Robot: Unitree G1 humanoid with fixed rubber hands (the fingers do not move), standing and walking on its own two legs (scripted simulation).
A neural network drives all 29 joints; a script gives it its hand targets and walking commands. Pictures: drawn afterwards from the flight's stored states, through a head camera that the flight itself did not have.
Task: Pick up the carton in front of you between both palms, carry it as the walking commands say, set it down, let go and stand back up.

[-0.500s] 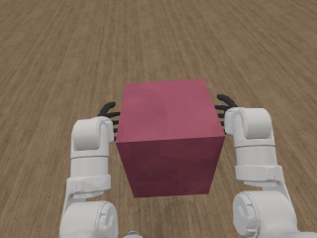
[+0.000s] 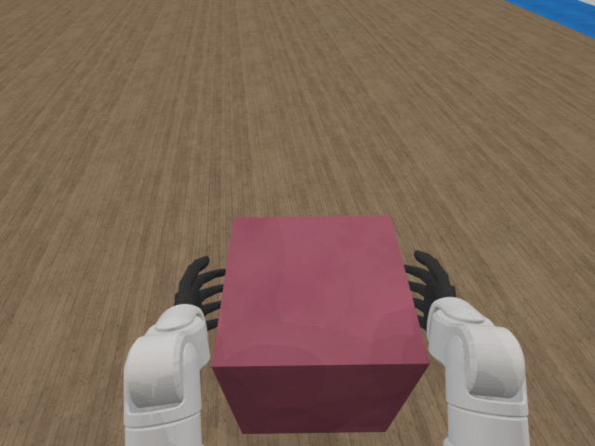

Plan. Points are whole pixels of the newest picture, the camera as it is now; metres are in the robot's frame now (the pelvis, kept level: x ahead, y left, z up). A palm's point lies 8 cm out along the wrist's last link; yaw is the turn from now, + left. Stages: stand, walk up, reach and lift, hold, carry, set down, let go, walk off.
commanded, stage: carry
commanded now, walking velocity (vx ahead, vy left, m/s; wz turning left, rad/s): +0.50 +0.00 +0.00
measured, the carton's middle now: (313, 329) +0.29 +0.00 +0.02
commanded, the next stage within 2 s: none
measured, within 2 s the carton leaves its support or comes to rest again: neither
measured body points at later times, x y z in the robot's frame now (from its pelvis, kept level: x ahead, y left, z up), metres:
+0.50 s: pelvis +0.30 -0.01 +0.00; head +0.26 -0.02 +0.45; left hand +0.56 +0.14 +0.10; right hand +0.57 -0.16 +0.09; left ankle +0.46 +0.13 -0.71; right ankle +0.18 -0.11 -0.74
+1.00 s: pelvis +0.62 +0.02 +0.00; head +0.60 +0.04 +0.45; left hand +0.89 +0.17 +0.09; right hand +0.89 -0.13 +0.09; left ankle +0.51 +0.11 -0.74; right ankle +0.77 -0.13 -0.70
